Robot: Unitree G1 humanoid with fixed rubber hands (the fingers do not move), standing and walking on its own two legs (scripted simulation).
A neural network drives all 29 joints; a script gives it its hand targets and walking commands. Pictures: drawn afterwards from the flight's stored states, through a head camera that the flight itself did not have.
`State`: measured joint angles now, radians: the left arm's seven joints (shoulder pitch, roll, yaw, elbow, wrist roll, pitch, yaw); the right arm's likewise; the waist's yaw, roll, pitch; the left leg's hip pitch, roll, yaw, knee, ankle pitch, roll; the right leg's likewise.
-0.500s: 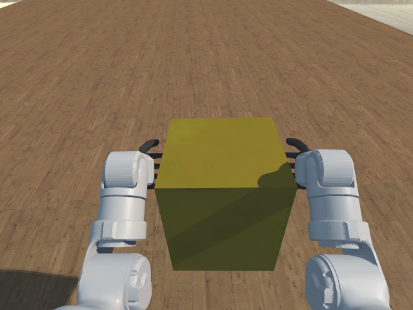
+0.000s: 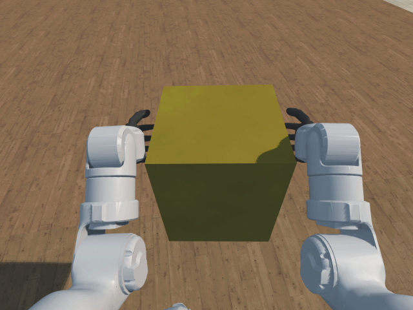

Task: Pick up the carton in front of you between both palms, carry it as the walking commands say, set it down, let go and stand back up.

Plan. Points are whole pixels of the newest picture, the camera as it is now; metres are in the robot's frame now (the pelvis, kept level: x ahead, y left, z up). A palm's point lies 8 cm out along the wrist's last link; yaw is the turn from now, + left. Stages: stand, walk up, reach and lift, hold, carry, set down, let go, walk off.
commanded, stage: carry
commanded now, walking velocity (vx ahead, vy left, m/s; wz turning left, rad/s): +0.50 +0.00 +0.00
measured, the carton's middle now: (218, 166) +0.38 -0.01 +0.10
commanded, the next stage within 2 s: none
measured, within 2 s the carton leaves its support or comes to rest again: neither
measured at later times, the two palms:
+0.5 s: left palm (145, 49) +0.68 +0.16 +0.22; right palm (263, 43) +0.69 -0.14 +0.22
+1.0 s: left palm (148, 1) +0.99 +0.20 +0.24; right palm (238, 2) +0.98 -0.10 +0.24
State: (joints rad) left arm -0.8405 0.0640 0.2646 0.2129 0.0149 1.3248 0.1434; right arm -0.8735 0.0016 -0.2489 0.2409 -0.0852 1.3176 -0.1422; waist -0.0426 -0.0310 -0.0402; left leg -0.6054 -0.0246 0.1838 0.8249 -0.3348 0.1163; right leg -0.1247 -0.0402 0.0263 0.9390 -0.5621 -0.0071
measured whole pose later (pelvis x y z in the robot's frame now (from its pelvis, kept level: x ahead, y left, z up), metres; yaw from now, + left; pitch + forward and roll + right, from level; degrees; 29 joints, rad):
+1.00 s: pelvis +0.61 +0.06 +0.09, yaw +1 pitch +4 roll +0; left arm -0.84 0.03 0.28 0.19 0.06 1.33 0.13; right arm -0.81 0.00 -0.24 0.17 -0.08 1.31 -0.13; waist -0.06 -0.01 -0.02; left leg -0.49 0.00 0.14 0.65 -0.33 0.08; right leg -0.50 -0.02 0.00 1.29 -0.45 -0.02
